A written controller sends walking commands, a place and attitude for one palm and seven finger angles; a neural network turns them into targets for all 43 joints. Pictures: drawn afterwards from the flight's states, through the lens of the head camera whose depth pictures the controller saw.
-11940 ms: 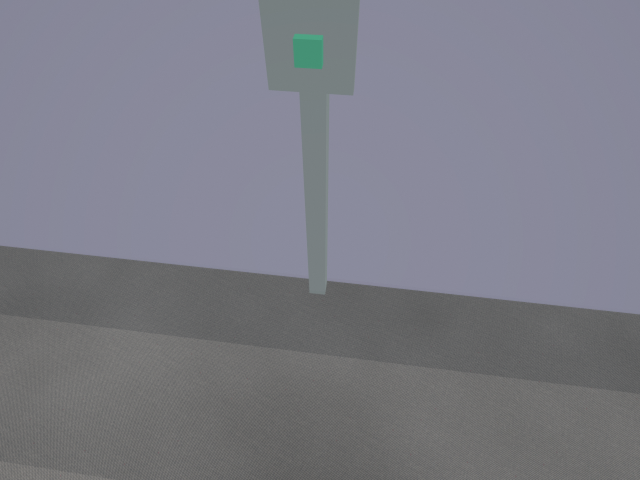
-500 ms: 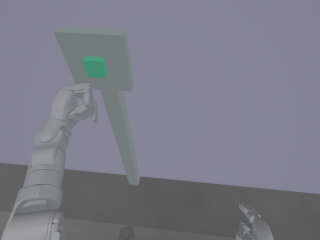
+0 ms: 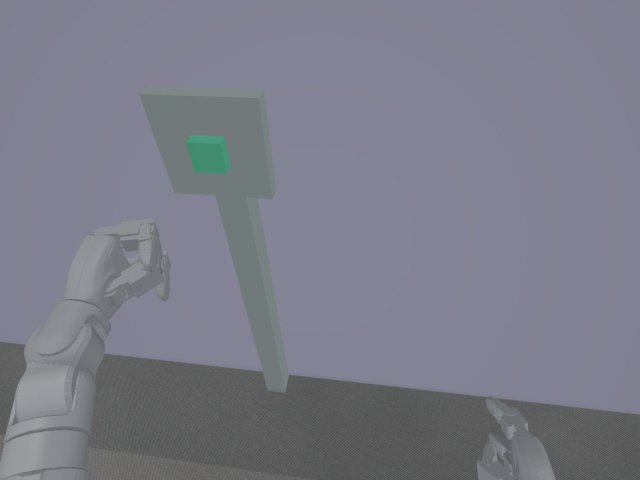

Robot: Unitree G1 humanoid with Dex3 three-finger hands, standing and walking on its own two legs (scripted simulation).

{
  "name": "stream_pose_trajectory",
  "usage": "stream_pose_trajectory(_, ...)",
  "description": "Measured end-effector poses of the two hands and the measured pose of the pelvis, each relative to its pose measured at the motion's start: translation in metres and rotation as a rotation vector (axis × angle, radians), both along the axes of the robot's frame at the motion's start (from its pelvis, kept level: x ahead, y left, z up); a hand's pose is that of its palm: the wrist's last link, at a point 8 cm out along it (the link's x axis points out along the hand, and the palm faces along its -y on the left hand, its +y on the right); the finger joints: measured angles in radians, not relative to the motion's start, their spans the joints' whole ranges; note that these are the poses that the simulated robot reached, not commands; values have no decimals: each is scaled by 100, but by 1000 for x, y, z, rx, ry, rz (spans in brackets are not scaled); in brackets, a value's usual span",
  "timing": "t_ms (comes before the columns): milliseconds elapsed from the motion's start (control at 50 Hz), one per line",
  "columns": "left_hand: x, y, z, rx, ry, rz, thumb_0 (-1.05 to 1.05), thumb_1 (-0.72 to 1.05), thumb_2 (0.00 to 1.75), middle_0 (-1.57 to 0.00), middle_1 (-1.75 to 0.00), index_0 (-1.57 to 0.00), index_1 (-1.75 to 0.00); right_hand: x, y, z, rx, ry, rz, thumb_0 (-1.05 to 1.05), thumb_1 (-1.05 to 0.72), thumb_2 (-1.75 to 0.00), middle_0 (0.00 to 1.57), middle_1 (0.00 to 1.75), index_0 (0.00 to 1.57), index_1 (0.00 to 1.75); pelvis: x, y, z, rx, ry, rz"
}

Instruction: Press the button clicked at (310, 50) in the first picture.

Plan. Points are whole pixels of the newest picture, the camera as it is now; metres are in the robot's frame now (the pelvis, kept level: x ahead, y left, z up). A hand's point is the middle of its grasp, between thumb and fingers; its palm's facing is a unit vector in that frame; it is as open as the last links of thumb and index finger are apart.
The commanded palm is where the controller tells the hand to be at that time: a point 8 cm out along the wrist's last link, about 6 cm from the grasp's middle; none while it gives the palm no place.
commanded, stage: draw the hand back to the body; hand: left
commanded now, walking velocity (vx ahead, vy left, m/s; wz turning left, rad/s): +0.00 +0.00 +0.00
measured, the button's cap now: (210, 153) +0.54 +0.22 +0.16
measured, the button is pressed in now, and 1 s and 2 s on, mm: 0 0 0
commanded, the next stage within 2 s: step back with the hand held close in 0.94 s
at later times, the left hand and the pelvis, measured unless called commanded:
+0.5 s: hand (109, 318) +0.22 +0.23 +0.17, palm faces +0.38 -0.87 -0.33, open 3.1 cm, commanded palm +0.17 +0.27 +0.18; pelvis +0.01 +0.00 +0.01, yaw +0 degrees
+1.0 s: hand (75, 337) +0.20 +0.25 +0.17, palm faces +0.43 -0.83 -0.36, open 3.1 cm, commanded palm +0.14 +0.29 +0.18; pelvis +0.02 +0.01 +0.01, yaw +0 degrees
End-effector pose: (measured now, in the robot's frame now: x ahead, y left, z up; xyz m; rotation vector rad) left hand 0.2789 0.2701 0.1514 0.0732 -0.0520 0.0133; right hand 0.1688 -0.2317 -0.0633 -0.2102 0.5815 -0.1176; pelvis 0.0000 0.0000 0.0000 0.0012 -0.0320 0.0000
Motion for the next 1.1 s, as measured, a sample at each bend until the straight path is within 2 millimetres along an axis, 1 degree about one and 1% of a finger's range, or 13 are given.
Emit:
stream_pose_trajectory(40, -10, -1, 5, 79, -33, 85, 2, 90, 90, -130, -150, -131, -150, 4, 1, 4, -4, -22, 13, 1, -91, -90, 20, 30, 20, 30, -1, -1, 2, 0, -10, 0)
stream_pose_trajectory(100, -29, -5, 6, 130, -78, 186, 2, 90, 90, -130, -150, -131, -150, 7, 4, 7, -5, -24, 30, 1, -91, -90, 20, 30, 20, 30, -2, -2, 4, 0, -19, 0)
stream_pose_trajectory(180, -53, -7, 6, 170, -105, 269, 2, 90, 90, -130, -150, -131, -150, 8, 7, 4, -9, 7, 47, 1, -91, -90, 20, 30, 20, 30, -1, -3, 7, -1, -34, 1)
stream_pose_trajectory(240, -65, -3, 10, 202, -120, 315, 2, 90, 90, -130, -150, -131, -150, 8, 10, 0, -6, 34, 54, 1, -91, -90, 20, 30, 20, 30, 1, -3, 9, -2, -45, 3)
stream_pose_trajectory(340, -78, 3, 21, 252, -148, 361, 2, 90, 90, -130, -150, -131, -150, 8, 16, -5, 8, 60, 57, 1, -90, -90, 20, 30, 20, 30, 4, -2, 10, -4, -58, 3)
stream_pose_trajectory(440, -87, 1, 26, 281, -157, 360, 2, 90, 90, -130, -150, -131, -150, 12, 21, -6, 23, 61, 56, 1, -90, -90, 20, 30, 20, 30, 9, 1, 11, -4, -62, -2)
stream_pose_trajectory(580, -107, 4, 27, 323, -139, 360, 2, 89, 90, -130, -150, -131, -150, 19, 22, -2, 22, 45, 45, 1, -90, -90, 20, 30, 20, 30, 16, 4, 11, -8, -64, -9)
stream_pose_trajectory(700, -126, 10, 35, 363, -149, 389, 2, 89, 90, -130, -150, -131, -150, 27, 26, 4, 11, 17, 55, 1, -91, -90, 20, 30, 20, 30, 19, 8, 10, -13, -67, -7)
stream_pose_trajectory(780, -131, 14, 36, 366, -157, 408, 2, 89, 90, -131, -150, -131, -150, 31, 30, 5, 5, 7, 72, 1, -91, -90, 20, 30, 20, 30, 18, 10, 10, -13, -69, -1)
stream_pose_trajectory(860, -128, 16, 33, 352, -155, 420, 2, 89, 90, -131, -150, -131, -150, 32, 35, 6, 5, 7, 82, 1, -91, -90, 20, 30, 20, 30, 17, 11, 10, -12, -69, 1)
stream_pose_trajectory(980, -123, 16, 32, 344, -157, 406, 2, 89, 90, -131, -150, -131, -150, 27, 39, 5, 11, 13, 80, 1, -90, -90, 20, 30, 20, 30, 17, 11, 10, -12, -69, -2)
stream_pose_trajectory(1100, -122, 17, 37, 361, -176, 396, 2, 89, 90, -131, -150, -131, -150, 21, 37, 2, 14, 30, 68, 1, -90, -90, 20, 30, 20, 30, 17, 12, 10, -15, -65, -3)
